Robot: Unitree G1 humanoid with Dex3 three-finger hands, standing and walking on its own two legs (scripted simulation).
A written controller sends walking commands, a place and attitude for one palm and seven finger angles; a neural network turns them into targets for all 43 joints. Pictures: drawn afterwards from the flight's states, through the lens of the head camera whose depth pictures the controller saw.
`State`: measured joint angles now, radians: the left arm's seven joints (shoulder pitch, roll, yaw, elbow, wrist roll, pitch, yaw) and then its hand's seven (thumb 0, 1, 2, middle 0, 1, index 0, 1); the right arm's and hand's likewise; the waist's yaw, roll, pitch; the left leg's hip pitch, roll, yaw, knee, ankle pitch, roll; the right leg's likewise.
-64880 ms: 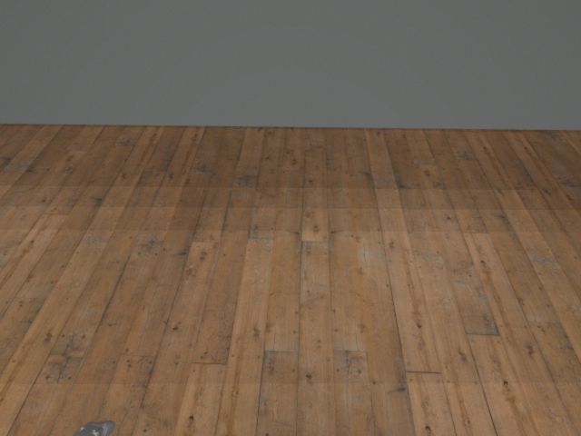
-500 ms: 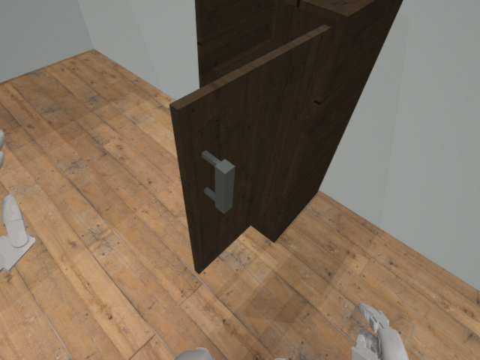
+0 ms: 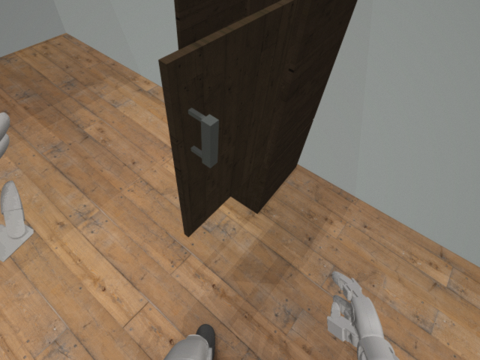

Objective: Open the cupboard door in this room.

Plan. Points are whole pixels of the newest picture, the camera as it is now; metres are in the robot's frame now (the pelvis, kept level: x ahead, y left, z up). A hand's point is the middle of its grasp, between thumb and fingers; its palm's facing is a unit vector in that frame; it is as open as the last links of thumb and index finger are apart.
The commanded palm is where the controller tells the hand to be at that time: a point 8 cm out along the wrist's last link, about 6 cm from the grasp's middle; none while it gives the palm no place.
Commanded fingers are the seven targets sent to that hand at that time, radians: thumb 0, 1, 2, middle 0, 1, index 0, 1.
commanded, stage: stop stepping back and stand still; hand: left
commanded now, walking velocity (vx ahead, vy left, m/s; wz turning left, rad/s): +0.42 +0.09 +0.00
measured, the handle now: (202, 137) +0.51 +0.14 +0.05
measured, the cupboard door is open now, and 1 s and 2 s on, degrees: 88 88 88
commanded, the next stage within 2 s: let the arm hang, fingers relaxed in 1.42 s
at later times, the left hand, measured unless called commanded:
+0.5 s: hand out of the picture +0.13 +0.29 +0.18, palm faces +0.51 -0.73 -0.45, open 7.4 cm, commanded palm +0.07 +0.31 +0.19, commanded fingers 0.00 0.90 0.90 -0.20 -0.30 -0.20 -0.30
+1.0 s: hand out of the picture +0.10 +0.31 +0.16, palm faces +0.47 -0.76 -0.45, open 7.4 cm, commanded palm +0.04 +0.34 +0.19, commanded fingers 0.00 0.90 0.90 -0.20 -0.30 -0.20 -0.30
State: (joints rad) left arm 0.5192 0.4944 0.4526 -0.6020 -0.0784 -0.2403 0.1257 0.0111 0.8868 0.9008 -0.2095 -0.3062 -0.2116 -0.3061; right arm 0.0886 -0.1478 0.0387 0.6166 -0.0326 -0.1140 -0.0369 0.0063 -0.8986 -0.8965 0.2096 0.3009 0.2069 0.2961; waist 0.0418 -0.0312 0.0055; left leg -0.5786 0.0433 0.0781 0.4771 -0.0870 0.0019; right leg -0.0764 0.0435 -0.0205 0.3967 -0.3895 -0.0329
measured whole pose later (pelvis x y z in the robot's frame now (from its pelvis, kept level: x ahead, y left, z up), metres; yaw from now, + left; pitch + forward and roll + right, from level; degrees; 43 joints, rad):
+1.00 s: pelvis -0.08 +0.03 +0.01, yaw +3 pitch +0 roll -1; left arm 0.54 0.38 0.40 -0.45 -0.04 -0.19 0.13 0.01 0.89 0.90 -0.21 -0.31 -0.21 -0.31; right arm 0.20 -0.18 0.03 0.62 -0.01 -0.14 -0.07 0.01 -0.90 -0.90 0.21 0.30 0.21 0.30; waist 0.02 0.00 0.02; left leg -0.28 0.04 0.06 0.48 -0.19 0.01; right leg -0.17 -0.03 -0.04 0.44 -0.27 0.02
